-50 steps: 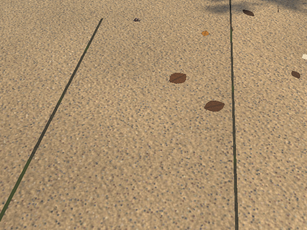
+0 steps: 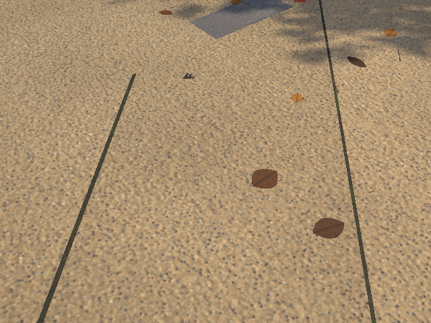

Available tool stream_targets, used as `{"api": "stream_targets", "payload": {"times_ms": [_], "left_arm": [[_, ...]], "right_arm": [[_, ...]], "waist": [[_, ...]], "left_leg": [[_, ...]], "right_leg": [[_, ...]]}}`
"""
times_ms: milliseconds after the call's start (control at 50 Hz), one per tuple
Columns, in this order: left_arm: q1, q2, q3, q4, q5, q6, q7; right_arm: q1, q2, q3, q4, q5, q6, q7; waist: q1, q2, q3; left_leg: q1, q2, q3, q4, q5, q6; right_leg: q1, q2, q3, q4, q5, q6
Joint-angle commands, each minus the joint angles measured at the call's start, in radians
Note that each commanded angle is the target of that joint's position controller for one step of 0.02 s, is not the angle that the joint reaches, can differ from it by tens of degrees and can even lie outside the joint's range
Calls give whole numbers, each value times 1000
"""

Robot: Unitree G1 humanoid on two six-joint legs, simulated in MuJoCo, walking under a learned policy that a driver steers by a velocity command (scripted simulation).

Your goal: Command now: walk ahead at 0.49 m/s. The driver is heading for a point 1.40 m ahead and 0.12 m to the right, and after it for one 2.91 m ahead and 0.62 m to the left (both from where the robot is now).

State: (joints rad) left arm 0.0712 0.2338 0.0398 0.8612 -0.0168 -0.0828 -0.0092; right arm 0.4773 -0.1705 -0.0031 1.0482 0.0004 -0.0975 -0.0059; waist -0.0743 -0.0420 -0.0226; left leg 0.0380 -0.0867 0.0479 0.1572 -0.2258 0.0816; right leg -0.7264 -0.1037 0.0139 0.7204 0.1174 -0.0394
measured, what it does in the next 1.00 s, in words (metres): walks ahead: right foot, then left foot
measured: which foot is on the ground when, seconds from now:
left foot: down 0.00-0.20, up 0.22-0.54, down 0.56-1.00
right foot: up 0.00-0.16, down 0.18-1.00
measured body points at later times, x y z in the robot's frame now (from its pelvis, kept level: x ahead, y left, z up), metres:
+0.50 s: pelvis +0.21 -0.04 -0.01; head +0.24 -0.04 +0.44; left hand +0.30 +0.21 -0.15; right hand +0.31 -0.29 -0.15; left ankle +0.28 +0.12 -0.72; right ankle +0.27 -0.12 -0.75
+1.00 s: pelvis +0.28 -0.01 -0.01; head +0.29 -0.01 +0.44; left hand +0.31 +0.24 -0.16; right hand +0.32 -0.25 -0.16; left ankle +0.28 +0.11 -0.74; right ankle +0.27 -0.12 -0.74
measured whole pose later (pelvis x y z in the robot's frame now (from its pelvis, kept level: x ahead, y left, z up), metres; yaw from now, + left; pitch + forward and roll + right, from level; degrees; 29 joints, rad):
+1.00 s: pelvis +0.28 -0.01 -0.01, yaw +0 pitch -1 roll +0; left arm 0.21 0.20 0.02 1.08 0.00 -0.01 0.03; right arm 0.21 -0.17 -0.04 1.05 0.00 -0.02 -0.04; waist 0.01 0.00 0.04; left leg -0.23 0.01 0.00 0.52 -0.28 0.00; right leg -0.22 -0.01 -0.04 0.50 -0.28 0.00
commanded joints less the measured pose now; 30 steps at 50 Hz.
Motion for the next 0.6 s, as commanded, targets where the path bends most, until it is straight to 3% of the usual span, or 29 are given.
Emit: {"api": "stream_targets", "payload": {"times_ms": [20, 60, 100, 140, 160, 180, 200, 220, 240, 260, 280, 300, 340, 380, 440, 480, 520, 540, 560, 580, 600], "left_arm": [[-182, 33, -1, -98, -5, -21, -16], [-231, 27, -7, -119, -8, -29, -30], [-244, 24, -10, -133, -3, -41, -44], [-119, 70, 10, -103, 7, -51, -45], [44, 109, 30, -52, 9, -56, -40], [217, 164, 46, -4, 21, -55, -28], [345, 255, 58, 25, 59, -42, -15], [377, 201, 41, 42, 56, -32, -17], [289, 161, 34, 23, 31, -20, -18], [148, 116, 18, -2, 14, -16, -16], [73, 80, 3, -10, 11, -20, -19], [33, 58, -5, -9, 17, -25, -20], [13, 59, -7, 13, 48, -25, -26], [12, 82, -4, 30, 62, -27, -18], [44, 114, 2, 51, 46, -9, 0], [54, 119, 3, 63, 35, 8, 9], [49, 98, -4, 70, 21, 21, 16], [67, 73, -13, 80, 18, 24, 18], [104, 53, -20, 95, 20, 25, 18], [156, 58, -15, 100, 28, 24, 17], [195, 34, -16, 108, 26, 33, 25]], "right_arm": [[77, -150, -31, -15, 4, 2, -10], [99, -155, -35, -6, 4, 14, -10], [79, -164, -38, -10, -2, 27, -14], [50, -189, -42, -23, -8, 33, -18], [15, -191, -41, -32, -8, 36, -16], [-12, -190, -35, -55, -12, 28, -9], [57, -108, -11, -73, -30, 10, 1], [195, -65, 1, -17, 1, -12, 13], [123, -166, -28, -23, 23, -18, 16], [-6, -174, -33, -69, 34, -10, 8], [-67, -161, -36, -81, 22, 4, -4], [-66, -151, -45, -84, 11, 23, -17], [-7, -75, -35, -70, 4, 56, -27], [-25, -59, -30, -82, 1, 67, -39], [-97, -99, -38, -97, -5, 86, -44], [-144, -118, -47, -104, -4, 100, -44], [-173, -123, -53, -106, -13, 102, -44], [-181, -125, -55, -105, -21, 100, -45], [-180, -139, -56, -109, -28, 96, -46], [-186, -196, -65, -113, -22, 94, -50], [-214, -198, -70, -87, -9, 89, -44]], "waist": [[-16, 90, 141], [-24, 96, 155], [-4, 110, 154], [66, 170, 50], [149, 180, -38], [217, 170, -155], [193, -77, -332], [167, -172, -536], [164, -77, -430], [127, -35, -241], [91, 46, -135], [53, 46, -89], [6, -1, -63], [-6, -47, -66], [23, -55, -110], [38, -58, -79], [31, -48, -23], [31, -31, 4], [40, 7, 25], [93, 107, 46], [131, 245, 45]], "left_leg": [[14, 286, -127, -56, 300, 83], [86, 307, -124, -21, 352, 93], [95, 304, -98, 61, 574, 79], [104, 290, -97, 216, 944, 48], [80, 250, -74, 384, 1027, 18], [-100, 207, -67, 601, 869, -20], [-459, 60, -29, 1019, 165, -79], [-606, -40, -222, 1266, -449, -90], [-617, 38, -264, 1290, -392, -80], [-657, 98, -179, 1231, -321, -88], [-629, 138, -141, 1159, -268, -99], [-552, 168, -133, 1080, -228, -103], [-386, 171, -107, 943, -163, -114], [-342, 164, -89, 778, -124, -124], [-304, 164, -87, 617, -5, -122], [-277, 161, -83, 542, 27, -113], [-228, 143, -59, 416, 57, -89], [-210, 148, -65, 349, 67, -74], [-193, 194, -115, 282, 118, -55], [-203, 241, -157, 268, 173, -25], [-334, 225, -168, 217, -59, 0]], "right_leg": [[-69, 22, -28, -111, 16, 1], [-84, 33, -38, -157, -31, -12], [-8, 68, -67, -207, -80, -33], [201, 139, -100, -211, -113, -65], [391, 170, -112, -263, -39, -92], [700, 74, -26, -239, 200, -141], [1113, -229, 289, -130, 663, -283], [1260, -375, 585, -210, 731, -415], [1075, -310, 452, -259, 578, -357], [877, -251, 301, -313, 475, -299], [696, -200, 221, -376, 417, -266], [560, -160, 158, -417, 366, -239], [372, -104, 59, -463, 373, -226], [333, -83, 7, -466, 425, -229], [369, -91, 23, -476, 161, -214], [341, -92, 57, -503, -180, -195], [298, -62, 76, -494, -452, -149], [291, -40, 82, -478, -532, -113], [285, -10, 78, -443, -577, -69], [276, 58, 30, -367, -556, -33], [382, 109, -50, -350, -462, -12]]}}
Next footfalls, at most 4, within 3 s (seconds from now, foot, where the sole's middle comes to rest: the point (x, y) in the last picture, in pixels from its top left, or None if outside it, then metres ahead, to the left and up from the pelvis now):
0.18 right None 0.31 -0.13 -0.78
0.56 left None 0.32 0.11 -0.78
1.98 right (237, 262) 0.72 -0.12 -0.78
2.56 left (166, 191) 1.04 0.12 -0.78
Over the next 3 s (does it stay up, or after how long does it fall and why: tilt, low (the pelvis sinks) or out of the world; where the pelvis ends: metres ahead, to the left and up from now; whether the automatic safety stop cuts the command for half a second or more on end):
stays up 1.10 0.01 -0.01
